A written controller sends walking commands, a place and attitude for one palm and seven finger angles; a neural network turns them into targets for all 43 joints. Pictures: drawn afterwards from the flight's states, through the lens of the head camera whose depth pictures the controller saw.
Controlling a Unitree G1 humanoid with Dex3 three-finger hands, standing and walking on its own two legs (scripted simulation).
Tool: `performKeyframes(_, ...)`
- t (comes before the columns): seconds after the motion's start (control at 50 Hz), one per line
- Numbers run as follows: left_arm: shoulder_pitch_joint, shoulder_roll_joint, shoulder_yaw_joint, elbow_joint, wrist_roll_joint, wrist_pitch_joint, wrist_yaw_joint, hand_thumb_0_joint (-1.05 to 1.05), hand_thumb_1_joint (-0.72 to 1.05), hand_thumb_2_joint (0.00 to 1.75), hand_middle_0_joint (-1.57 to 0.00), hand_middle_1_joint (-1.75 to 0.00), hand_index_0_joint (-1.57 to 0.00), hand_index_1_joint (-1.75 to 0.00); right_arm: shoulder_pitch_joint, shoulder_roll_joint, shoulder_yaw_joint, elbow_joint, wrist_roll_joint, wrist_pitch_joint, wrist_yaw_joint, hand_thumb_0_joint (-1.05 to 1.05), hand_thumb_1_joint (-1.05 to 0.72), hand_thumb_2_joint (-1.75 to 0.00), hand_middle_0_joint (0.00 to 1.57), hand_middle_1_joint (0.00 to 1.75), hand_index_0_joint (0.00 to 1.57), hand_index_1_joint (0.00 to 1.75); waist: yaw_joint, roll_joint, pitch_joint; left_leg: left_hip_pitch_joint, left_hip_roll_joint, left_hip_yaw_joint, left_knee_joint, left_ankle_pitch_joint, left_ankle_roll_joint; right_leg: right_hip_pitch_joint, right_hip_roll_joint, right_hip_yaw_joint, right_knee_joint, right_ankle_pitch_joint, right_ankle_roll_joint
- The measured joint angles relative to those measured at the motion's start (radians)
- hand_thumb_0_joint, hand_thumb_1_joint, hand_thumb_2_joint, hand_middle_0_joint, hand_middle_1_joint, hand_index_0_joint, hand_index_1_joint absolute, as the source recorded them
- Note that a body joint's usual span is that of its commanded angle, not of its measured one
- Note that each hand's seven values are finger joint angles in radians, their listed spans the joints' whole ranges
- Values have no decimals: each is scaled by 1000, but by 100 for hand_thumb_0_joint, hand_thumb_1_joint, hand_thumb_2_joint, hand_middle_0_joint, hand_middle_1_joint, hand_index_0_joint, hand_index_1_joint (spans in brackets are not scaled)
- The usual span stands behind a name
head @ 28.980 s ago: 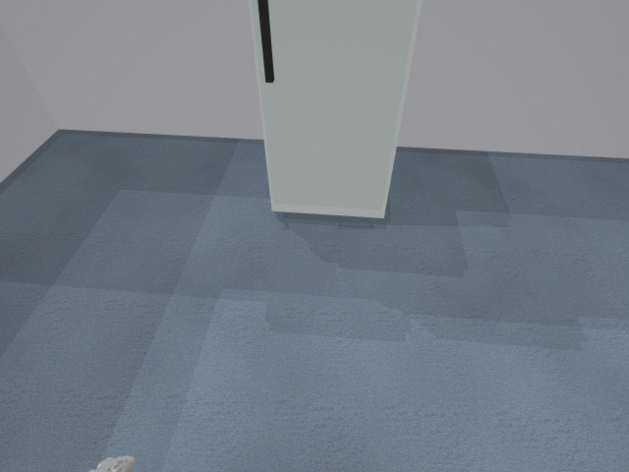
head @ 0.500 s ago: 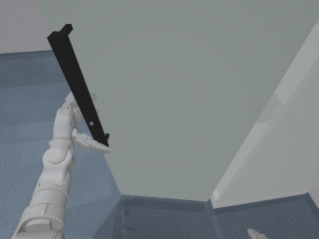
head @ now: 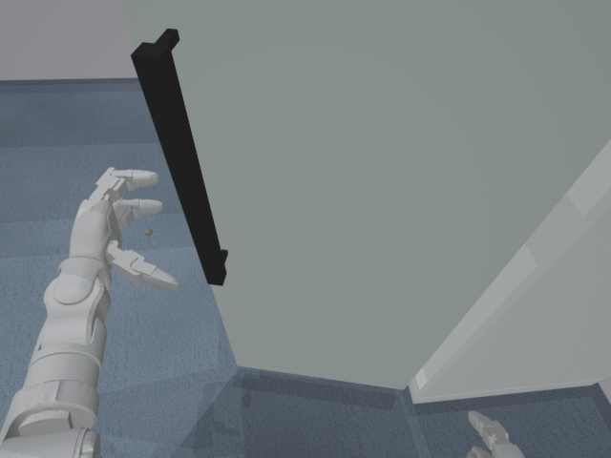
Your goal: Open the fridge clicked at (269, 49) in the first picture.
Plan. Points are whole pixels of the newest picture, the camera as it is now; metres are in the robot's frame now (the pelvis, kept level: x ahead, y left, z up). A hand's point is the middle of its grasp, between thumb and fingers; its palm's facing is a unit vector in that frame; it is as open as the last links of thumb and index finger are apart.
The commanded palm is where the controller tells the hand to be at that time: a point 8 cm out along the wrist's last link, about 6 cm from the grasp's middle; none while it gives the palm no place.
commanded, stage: slip the hand off the handle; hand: left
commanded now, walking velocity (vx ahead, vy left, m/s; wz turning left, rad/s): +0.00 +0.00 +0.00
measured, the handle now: (199, 188) +0.42 +0.17 +0.13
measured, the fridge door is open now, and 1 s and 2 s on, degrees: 77 77 77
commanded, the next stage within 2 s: draw the hand back to the body in 0.80 s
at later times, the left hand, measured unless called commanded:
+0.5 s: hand (116, 273) +0.31 +0.25 +0.08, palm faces +0.13 -0.98 -0.17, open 14.7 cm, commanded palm +0.28 +0.30 +0.10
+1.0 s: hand (91, 320) +0.24 +0.25 +0.10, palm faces +0.09 -0.99 -0.09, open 14.7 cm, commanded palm +0.21 +0.30 +0.11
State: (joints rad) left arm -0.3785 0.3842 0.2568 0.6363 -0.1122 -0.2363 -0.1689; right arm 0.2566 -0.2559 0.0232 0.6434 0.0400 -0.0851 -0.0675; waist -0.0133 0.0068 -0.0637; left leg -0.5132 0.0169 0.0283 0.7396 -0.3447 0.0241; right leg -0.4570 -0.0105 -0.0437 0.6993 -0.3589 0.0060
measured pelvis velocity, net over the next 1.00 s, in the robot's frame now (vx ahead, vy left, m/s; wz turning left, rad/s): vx -0.01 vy -0.01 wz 0.03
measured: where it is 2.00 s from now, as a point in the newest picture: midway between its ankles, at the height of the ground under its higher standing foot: outside the picture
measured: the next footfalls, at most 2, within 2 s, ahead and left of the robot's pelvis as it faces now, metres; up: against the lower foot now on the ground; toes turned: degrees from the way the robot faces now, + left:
none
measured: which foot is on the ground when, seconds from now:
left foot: down 0.00-1.00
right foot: down 0.00-1.00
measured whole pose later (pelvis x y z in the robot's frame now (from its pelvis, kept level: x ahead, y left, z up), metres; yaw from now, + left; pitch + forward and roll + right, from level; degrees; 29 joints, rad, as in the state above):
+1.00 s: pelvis -0.01 -0.01 +0.00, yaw +2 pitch +3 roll -2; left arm 0.07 0.37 0.33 0.20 -0.31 -0.18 -0.37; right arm 0.24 -0.27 0.06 0.62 0.06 -0.20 -0.12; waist 0.04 0.04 -0.05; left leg -0.47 0.02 -0.02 0.76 -0.35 0.01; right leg -0.39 0.00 -0.09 0.71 -0.37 -0.01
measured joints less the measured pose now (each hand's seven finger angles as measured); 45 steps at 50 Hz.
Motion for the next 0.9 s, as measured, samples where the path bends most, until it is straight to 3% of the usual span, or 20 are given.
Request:
performKeyframes(0.14, -14, 34, 60, 21, 1, -40, -20, -1, -55, 20, -25, -115, -25, -115, 41, 3, 3, 2, -9, 8, 5, 1, -90, -90, 20, 30, 20, 30, -19, 0, -9, -23, 4, 12, 16, -8, 6, -26, 3, 13, 10, 0, 6)
performKeyframes(0.22, 40, 53, 81, -12, -23, -20, -47, -1, -55, 20, -25, -115, -25, -115, 76, -1, -5, -7, -5, 19, 12, 1, -90, -90, 20, 30, 20, 30, -21, 8, -23, -22, 7, 21, 15, -12, 9, -26, 6, 22, 4, 3, 9)
performKeyframes(0.32, 176, 25, 65, -132, -55, -2, -68, -1, -55, 20, -25, -115, -25, -115, 102, -9, -16, -21, 0, 16, 18, 1, -90, -90, 20, 30, 20, 30, -12, 21, -32, -8, 6, 25, 13, -16, 14, -11, 5, 26, -3, 3, 14)
performKeyframes(0.46, 284, -23, 43, -275, -51, -12, -25, -1, -55, 20, -25, -115, -25, -115, 56, 0, -8, -28, -6, -11, 9, 1, -90, -90, 20, 30, 20, 30, 3, 11, -16, -2, 0, 12, 29, -16, 13, 1, -1, 13, 14, -3, 13)
performKeyframes(0.56, 310, -20, 25, -325, -47, 0, -17, -1, -55, 20, -25, -115, -25, -115, 7, 6, 4, -39, -5, -35, 0, 1, -90, -90, 20, 30, 20, 30, 16, 14, -13, 3, -1, 0, 34, -12, 9, 10, -2, 1, 20, -4, 9)
performKeyframes(0.76, 404, -12, 39, -385, -88, 56, -65, -1, -55, 20, -25, -115, -25, -115, -25, 13, 24, -66, 5, -68, -10, 1, -90, -90, 20, 30, 20, 30, 39, 26, -28, 35, 0, -8, 10, -1, -2, 39, 1, -7, 7, -2, -2)
performKeyframes(0.9, 498, -10, 63, -461, -106, 39, -87, -1, -55, 20, -25, -115, -25, -115, -9, 3, 21, -59, 2, -91, -17, 1, -90, -90, 20, 30, 20, 30, 51, 26, -14, 39, 5, -25, 19, -4, -12, 48, 7, -22, 15, -10, -11)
